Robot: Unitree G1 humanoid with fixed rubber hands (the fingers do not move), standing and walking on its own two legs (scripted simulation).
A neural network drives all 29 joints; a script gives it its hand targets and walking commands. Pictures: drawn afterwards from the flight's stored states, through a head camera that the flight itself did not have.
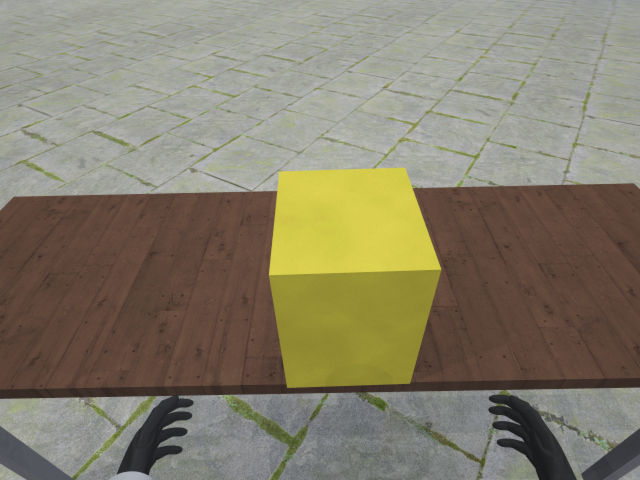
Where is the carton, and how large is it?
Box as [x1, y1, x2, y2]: [269, 168, 440, 387]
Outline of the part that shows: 405,168 279,171 269,278 287,387 409,383 439,276 440,267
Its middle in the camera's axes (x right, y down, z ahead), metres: +0.04 +0.06 +0.59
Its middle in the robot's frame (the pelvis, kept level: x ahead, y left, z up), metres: +0.42 -0.01 +0.04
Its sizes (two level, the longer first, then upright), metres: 0.214 0.191 0.256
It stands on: a table, 0.69 m high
